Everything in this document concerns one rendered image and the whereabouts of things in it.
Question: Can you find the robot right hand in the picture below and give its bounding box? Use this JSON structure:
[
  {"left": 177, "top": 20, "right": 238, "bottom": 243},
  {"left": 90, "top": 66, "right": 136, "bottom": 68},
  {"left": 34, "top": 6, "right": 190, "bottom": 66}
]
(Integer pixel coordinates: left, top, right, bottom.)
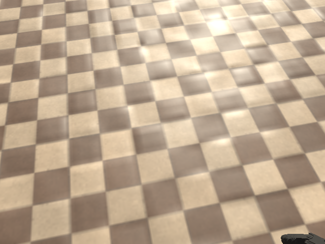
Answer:
[{"left": 281, "top": 233, "right": 325, "bottom": 244}]

